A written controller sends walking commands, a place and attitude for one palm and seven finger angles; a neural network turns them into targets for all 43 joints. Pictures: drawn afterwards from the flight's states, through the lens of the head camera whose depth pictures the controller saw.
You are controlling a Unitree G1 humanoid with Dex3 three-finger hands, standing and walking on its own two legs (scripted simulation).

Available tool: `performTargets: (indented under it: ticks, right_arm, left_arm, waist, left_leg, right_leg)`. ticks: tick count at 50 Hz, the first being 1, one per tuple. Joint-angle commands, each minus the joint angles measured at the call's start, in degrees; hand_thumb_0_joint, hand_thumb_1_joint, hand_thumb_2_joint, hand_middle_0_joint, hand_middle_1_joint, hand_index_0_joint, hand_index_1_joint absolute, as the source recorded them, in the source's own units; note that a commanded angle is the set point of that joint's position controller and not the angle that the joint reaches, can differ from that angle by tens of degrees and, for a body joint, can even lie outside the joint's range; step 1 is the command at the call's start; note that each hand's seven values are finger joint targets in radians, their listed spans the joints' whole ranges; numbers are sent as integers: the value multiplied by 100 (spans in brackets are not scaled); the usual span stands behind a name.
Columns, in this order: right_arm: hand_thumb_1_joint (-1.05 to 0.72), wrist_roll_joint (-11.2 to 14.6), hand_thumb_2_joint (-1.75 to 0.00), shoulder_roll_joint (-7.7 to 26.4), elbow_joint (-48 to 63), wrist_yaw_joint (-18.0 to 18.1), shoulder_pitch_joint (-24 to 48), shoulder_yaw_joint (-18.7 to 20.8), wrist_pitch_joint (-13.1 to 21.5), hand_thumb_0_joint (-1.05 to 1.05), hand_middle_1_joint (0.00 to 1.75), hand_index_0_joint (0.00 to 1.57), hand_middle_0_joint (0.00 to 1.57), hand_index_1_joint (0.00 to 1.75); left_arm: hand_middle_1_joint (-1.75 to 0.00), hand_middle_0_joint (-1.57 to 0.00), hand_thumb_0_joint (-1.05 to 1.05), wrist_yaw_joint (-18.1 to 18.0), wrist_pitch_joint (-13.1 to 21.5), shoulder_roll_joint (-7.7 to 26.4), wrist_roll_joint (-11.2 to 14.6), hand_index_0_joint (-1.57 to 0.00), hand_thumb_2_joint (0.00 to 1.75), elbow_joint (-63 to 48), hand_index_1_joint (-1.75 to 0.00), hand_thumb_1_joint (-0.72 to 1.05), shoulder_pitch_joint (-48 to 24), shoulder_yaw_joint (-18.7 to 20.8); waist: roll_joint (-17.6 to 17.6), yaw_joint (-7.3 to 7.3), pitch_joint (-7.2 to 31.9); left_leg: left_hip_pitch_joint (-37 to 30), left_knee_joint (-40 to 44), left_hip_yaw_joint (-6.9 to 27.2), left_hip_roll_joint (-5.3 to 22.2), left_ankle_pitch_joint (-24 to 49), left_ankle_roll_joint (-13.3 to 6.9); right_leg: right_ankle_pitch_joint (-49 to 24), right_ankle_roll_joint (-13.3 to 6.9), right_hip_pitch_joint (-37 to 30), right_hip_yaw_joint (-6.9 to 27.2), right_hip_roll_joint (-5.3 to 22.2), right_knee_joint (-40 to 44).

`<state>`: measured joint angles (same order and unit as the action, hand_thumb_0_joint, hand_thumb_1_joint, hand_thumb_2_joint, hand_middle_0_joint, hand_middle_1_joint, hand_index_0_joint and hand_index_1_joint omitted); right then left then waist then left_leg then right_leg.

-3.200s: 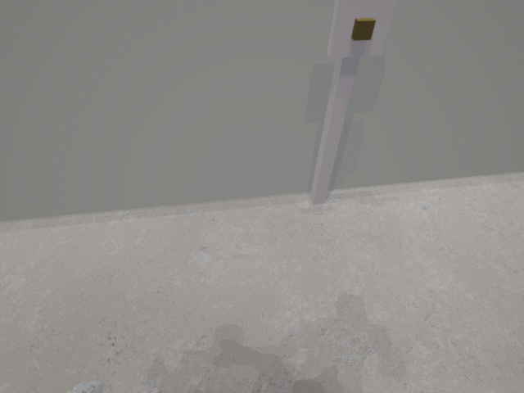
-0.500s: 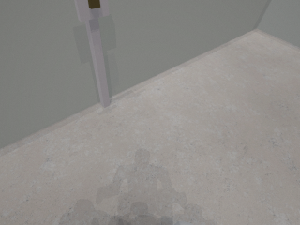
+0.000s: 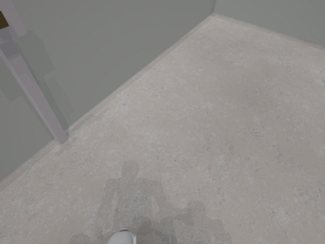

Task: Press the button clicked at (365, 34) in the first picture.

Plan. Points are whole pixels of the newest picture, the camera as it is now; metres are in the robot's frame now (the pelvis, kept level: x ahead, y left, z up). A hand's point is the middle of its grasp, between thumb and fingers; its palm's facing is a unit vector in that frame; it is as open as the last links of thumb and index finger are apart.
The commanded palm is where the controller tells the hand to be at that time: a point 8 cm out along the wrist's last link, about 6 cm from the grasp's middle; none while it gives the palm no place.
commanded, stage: walk to a spot facing it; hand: left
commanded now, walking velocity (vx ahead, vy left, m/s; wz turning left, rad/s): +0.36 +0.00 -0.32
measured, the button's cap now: out of the picture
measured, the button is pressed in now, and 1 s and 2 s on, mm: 0 0 0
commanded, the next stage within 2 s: turn to face it in 1.02 s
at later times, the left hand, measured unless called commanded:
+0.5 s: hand (115, 176) +0.35 +0.18 -0.16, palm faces -0.23 -0.97 -0.13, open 7.4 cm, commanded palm none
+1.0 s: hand (134, 137) +0.51 +0.13 -0.17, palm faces -0.23 -0.95 -0.18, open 7.3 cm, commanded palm none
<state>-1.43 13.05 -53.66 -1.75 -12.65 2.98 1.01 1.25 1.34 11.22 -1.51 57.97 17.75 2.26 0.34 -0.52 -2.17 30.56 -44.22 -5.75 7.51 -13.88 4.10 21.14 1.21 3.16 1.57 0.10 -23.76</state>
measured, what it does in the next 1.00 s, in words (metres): walks ahead, turning right: left foot, then right foot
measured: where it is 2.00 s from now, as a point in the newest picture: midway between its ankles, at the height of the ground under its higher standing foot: (178, 174)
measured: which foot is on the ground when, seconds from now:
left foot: up 0.00-0.04, down 0.06-0.64, up 0.66-1.00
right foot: down 0.00-0.08, up 0.10-0.60, down 0.62-1.00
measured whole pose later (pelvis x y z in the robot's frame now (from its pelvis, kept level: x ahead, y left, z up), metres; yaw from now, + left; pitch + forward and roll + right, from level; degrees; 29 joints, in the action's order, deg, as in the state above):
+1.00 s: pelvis +0.46 -0.05 +0.00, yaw -18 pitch +0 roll -2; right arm -1.5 11.2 -56.2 -1.3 -9.0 3.5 2.2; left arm 0.3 3.0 11.1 -1.4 62.0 18.0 3.1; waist -0.4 0.9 -0.9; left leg 28.3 -40.5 -6.6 8.8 -11.9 2.6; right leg 19.5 -1.3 5.0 -6.2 -1.1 -24.8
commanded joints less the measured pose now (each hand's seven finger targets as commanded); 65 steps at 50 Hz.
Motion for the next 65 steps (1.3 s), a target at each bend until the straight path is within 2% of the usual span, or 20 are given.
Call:
performTargets:
  ticks: [1, 2, 3, 4, 5, 7, 10, 26, 30, 32, 33, 35, 39, 48, 51, 53, 54, 56, 59, 65]
  right_arm:
    - [-90, 19, -90, 542, 190, 74, -598, 165, 258, 0, 30, 20, 20, 30]
    - [-90, -17, -90, 864, -85, 161, -1431, 244, 296, 0, 30, 20, 20, 30]
    - [-90, -134, -90, 1551, -281, 226, -2221, 398, 335, 0, 30, 20, 20, 30]
    - [-90, -97, -90, 1616, -308, 241, -2275, 321, 284, 0, 30, 20, 20, 30]
    - [-90, -36, -90, 1395, -209, 294, -1724, 267, 257, 0, 30, 20, 20, 30]
    - [-90, -49, -90, 673, -71, 295, -906, 107, 320, 0, 30, 20, 20, 30]
    - [-90, 2, -90, 331, -187, 331, -593, 58, 436, 0, 30, 20, 20, 30]
    - [-90, -54, -90, 249, -994, 322, -1850, 77, 379, 0, 30, 20, 20, 30]
    - [-90, 36, -90, 476, -921, 287, -1514, 124, 348, 0, 30, 20, 20, 30]
    - [-90, 150, -90, -68, -550, 268, -1349, 11, 402, 0, 30, 20, 20, 30]
    - [-90, 130, -90, 75, -497, 262, -1018, 40, 404, 0, 30, 20, 20, 30]
    - [-90, 57, -90, 4, -465, 262, -586, 79, 321, 0, 30, 20, 20, 30]
    - [-90, -37, -90, -343, -626, 197, -1130, 40, 60, 0, 30, 20, 20, 30]
    - [-90, 0, -90, -49, -1, -4, 305, 48, 209, 0, 30, 20, 20, 30]
    - [-90, -32, -90, 272, -258, 90, -527, 119, 308, 0, 30, 20, 20, 30]
    - [-90, -110, -90, 1368, -525, 198, -1844, 337, 326, 0, 30, 20, 20, 30]
    - [-90, -75, -90, 1204, -557, 272, -1692, 270, 289, 0, 30, 20, 20, 30]
    - [-90, -49, -90, 672, -311, 306, -936, 128, 313, 0, 30, 20, 20, 30]
    - [-90, -12, -90, 288, -404, 331, -588, -28, 380, 0, 30, 20, 20, 30]
    - [-90, 24, -90, 356, -582, 307, -591, 65, 229, 0, 30, 20, 20, 30]
  left_arm:
    - [-30, -20, 0, -113, 158, 1214, 9, -20, 90, -328, -30, 90, -428, 368]
    - [-30, -20, 0, -96, 146, 1005, 39, -20, 90, -342, -30, 90, -391, 338]
    - [-30, -20, 0, -49, 85, 541, 108, -20, 90, -408, -30, 90, -51, 308]
    - [-30, -20, 0, -30, 123, 441, 104, -20, 90, -529, -30, 90, 21, 249]
    - [-30, -20, 0, -54, 96, 521, 54, -20, 90, -518, -30, 90, -207, 241]
    - [-30, -20, 0, 67, 68, 466, -21, -20, 90, -437, -30, 90, -586, 278]
    - [-30, -20, 0, 95, -103, 199, -42, -20, 90, -176, -30, 90, 21, 265]
    - [-30, -20, 0, 115, -56, -38, -42, -20, 90, -660, -30, 90, -1831, 168]
    - [-30, -20, 0, 24, 136, 442, -89, -20, 90, -10, -30, 90, 309, 319]
    - [-30, -20, 0, -108, 201, 1515, 51, -20, 90, 329, -30, 90, 1476, 538]
    - [-30, -20, 0, -146, 207, 1515, 98, -20, 90, 227, -30, 90, 1078, 534]
    - [-30, -20, 0, -185, 207, 851, 95, -20, 90, 53, -30, 90, 196, 366]
    - [-30, -20, 0, -208, 313, 356, -13, -20, 90, -16, -30, 90, -289, 219]
    - [-30, -20, 0, -143, 301, 755, 5, -20, 90, 128, -30, 90, 62, 231]
    - [-30, -20, 0, -152, 252, 739, 44, -20, 90, 164, -30, 90, 44, 253]
    - [-30, -20, 0, -73, 244, 275, 125, -20, 90, -54, -30, 90, 276, 179]
    - [-30, -20, 0, -125, 205, 407, 64, -20, 90, -136, -30, 90, 16, 199]
    - [-30, -20, 0, -43, 177, 361, 32, -20, 90, -138, -30, 90, -431, 226]
    - [-30, -20, 0, -70, 41, -31, 23, -20, 90, 103, -30, 90, 26, 132]
    - [-30, -20, 0, -176, -44, -99, 35, -20, 90, -19, -30, 90, -284, 61]
  waist:
    - [567, -432, -70]
    - [-75, -757, 355]
    - [-1913, -914, 1073]
    - [-2375, -739, 1131]
    - [-2011, -628, 801]
    - [-837, -305, -369]
    - [-702, 105, -150]
    - [-716, -345, -632]
    - [-449, 693, 726]
    - [1080, 880, 1712]
    - [1002, 867, 1650]
    - [17, 429, 418]
    - [446, -190, 23]
    - [564, 122, -350]
    - [-55, -319, -16]
    - [-2237, -639, 998]
    - [-1934, -659, 978]
    - [-850, -413, 84]
    - [-788, 20, 81]
    - [-941, 23, 201]
  left_leg:
    - [-1898, 1054, -214, -349, 317, -148]
    - [-3007, 1395, -25, -217, 145, -212]
    - [-3991, 2109, 2056, 1390, -583, -617]
    - [-3916, 3082, 3565, 2119, -1438, -1004]
    - [-3270, 3346, 3599, 2312, -2256, -1076]
    - [-1889, 3534, 2467, 1735, -2111, -907]
    - [-1618, 3424, 869, 1225, -822, -708]
    - [-3322, 2943, -718, 1244, 2647, -994]
    - [-2682, 7, -1186, 940, 4475, -594]
    - [519, -3415, -618, -387, -2001, -167]
    - [595, -3716, 279, -69, -1603, -279]
    - [703, -3458, 439, 329, -770, -291]
    - [-116, -2081, 174, 387, -387, -149]
    - [-524, 528, -167, 25, 231, -200]
    - [-2193, 1520, -299, -208, 453, -258]
    - [-4101, 2602, 2450, 2078, 874, -1086]
    - [-3838, 2867, 2660, 2304, 486, -1169]
    - [-2780, 2867, 1709, 1987, 953, -1179]
    - [-1993, 2830, 448, 1268, 2687, -1050]
    - [-1873, 2557, 410, 871, 3139, -1187]
  right_leg:
    - [-1452, -770, 1210, 682, 930, 19]
    - [-1773, -616, 1504, 452, 558, -1270]
    - [79, -294, 2400, -300, -254, -3352]
    - [1308, -300, 3139, -73, -454, -4691]
    - [919, -361, 3393, 202, -5, -5390]
    - [-169, -302, 3466, 88, 455, -5409]
    - [-747, -171, 2969, -43, 536, -5014]
    - [-981, -277, 3195, -989, 404, -1568]
    - [-1318, -686, -23, -1256, -97, -598]
    - [-3020, -1821, -2548, 2715, 2532, 42]
    - [-2891, -1734, -1831, 2462, 2515, 327]
    - [-2121, -1516, -322, 1633, 2111, 636]
    - [-1723, -1136, 1341, 297, 1424, 1054]
    - [-1185, -1010, 891, 337, 1322, 966]
    - [-2125, -762, 1098, 37, 973, -484]
    - [1145, -251, 2832, -798, -158, -3766]
    - [1246, -283, 3166, -209, 29, -4711]
    - [397, -204, 3459, -139, 526, -5120]
    - [36, -24, 2517, -315, 650, -4090]
    - [-326, 179, 1705, -771, 438, -1974]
